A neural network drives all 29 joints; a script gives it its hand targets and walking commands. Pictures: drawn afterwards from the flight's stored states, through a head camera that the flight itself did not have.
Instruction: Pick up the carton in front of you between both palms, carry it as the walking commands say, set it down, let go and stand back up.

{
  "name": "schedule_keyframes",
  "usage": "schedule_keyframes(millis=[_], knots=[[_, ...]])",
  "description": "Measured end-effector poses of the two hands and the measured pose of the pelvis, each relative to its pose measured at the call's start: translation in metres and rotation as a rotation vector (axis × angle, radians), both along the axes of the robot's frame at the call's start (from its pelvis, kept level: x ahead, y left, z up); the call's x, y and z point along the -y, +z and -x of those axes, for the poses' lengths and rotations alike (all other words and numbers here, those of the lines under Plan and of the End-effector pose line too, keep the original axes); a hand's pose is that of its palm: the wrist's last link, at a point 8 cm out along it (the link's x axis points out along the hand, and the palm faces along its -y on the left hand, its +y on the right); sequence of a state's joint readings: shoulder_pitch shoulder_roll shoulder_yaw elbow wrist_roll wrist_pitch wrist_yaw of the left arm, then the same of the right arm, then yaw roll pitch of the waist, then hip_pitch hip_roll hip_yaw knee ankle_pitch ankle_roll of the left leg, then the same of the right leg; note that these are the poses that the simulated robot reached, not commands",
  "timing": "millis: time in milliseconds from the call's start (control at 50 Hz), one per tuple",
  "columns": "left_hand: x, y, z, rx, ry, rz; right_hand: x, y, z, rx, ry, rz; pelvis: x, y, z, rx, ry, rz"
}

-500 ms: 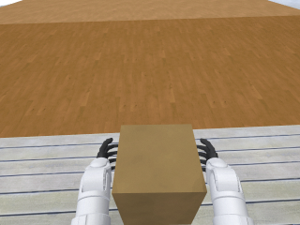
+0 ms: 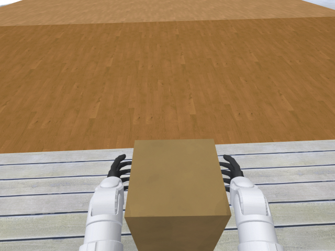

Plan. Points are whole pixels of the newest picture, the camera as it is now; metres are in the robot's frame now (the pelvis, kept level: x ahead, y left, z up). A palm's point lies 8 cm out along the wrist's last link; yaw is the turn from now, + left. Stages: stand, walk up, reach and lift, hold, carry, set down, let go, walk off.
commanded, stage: hold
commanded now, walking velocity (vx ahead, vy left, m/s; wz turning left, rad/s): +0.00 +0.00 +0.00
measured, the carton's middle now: (175, 197) +0.30 +0.00 -0.03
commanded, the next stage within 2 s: carry in 0.30 s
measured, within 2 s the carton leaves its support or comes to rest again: neither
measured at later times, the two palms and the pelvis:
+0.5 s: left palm (108, 175) +0.31 +0.17 +0.06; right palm (228, 173) +0.31 -0.13 +0.06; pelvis +0.02 +0.01 -0.01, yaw +1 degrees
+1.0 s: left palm (109, 119) +0.50 +0.21 +0.08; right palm (202, 114) +0.52 -0.09 +0.08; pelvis +0.25 +0.04 -0.01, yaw +2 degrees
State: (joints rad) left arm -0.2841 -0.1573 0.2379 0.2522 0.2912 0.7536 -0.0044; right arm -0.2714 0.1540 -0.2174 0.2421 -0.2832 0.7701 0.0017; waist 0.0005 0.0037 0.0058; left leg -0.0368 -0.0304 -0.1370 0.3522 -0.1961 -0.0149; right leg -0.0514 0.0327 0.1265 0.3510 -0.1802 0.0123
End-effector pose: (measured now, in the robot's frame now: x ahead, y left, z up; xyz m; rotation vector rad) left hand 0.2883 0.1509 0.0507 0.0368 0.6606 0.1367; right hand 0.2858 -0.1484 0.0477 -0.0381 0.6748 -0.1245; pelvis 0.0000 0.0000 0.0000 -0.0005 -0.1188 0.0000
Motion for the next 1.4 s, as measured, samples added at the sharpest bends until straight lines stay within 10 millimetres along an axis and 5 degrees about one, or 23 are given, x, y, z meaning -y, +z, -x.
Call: schedule_keyframes(millis=[420,560,660,780,920,1100,1240,1400], knots=[[-0.005,0.003,-0.007,0.028,0.01,0.009,-0.005,0.004,-0.008,0.029,0.0,-0.001,-0.004,-0.005,-0.008,-0.103,0.021,0.006],[-0.027,0.014,-0.03,0.047,0.039,0.04,-0.026,0.017,-0.036,0.046,-0.007,-0.023,-0.02,-0.011,-0.04,-0.164,-0.002,-0.006],[-0.022,0.025,-0.065,-0.002,0.025,0.056,-0.022,0.025,-0.061,-0.003,-0.038,-0.035,-0.018,-0.004,-0.074,-0.2,-0.013,0.023],[-0.006,0.025,-0.11,-0.005,0.034,0.063,-0.006,0.026,-0.107,-0.005,-0.068,-0.073,-0.009,-0.011,-0.129,-0.215,0.039,0.027],[-0.034,0.031,-0.164,-0.055,0.113,0.076,-0.034,0.033,-0.183,-0.06,0.001,-0.07,-0.019,-0.001,-0.198,-0.226,0.046,-0.007],[-0.073,0.018,-0.289,-0.028,0.101,0.101,-0.073,0.024,-0.302,-0.031,-0.014,-0.054,-0.06,-0.023,-0.309,-0.196,0.002,-0.016],[-0.065,0.024,-0.376,-0.086,0.027,0.101,-0.065,0.031,-0.365,-0.084,-0.097,-0.05,-0.073,0.001,-0.385,-0.215,-0.006,0.021],[-0.06,0.034,-0.48,-0.014,0.038,0.089,-0.06,0.041,-0.477,-0.013,-0.071,-0.053,-0.062,-0.003,-0.496,-0.211,0.01,0.027]])
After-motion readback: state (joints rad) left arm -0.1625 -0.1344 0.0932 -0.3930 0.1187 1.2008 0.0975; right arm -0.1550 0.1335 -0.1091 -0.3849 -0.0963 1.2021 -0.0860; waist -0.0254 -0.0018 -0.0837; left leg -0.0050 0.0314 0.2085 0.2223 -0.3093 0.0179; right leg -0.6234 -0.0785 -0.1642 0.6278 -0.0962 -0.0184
